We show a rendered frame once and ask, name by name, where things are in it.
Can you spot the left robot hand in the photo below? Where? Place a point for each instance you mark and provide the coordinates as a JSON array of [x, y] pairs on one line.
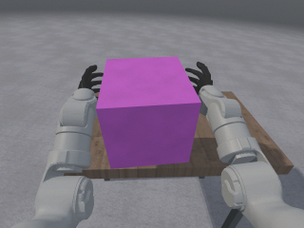
[[88, 76]]

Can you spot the robot right forearm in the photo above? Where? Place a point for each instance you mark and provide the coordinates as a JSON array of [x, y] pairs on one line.
[[235, 143]]

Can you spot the robot left forearm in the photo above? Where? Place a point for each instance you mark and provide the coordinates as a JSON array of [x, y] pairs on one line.
[[71, 149]]

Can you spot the robot left upper arm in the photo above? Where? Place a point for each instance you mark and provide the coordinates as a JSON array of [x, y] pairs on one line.
[[62, 202]]

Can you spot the carton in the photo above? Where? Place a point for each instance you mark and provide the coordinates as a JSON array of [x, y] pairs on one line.
[[148, 111]]

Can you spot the robot right upper arm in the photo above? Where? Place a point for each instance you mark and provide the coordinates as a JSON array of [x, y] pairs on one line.
[[254, 189]]

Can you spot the right robot hand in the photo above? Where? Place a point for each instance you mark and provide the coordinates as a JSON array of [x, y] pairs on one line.
[[204, 77]]

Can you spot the table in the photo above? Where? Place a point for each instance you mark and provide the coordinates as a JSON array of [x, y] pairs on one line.
[[204, 158]]

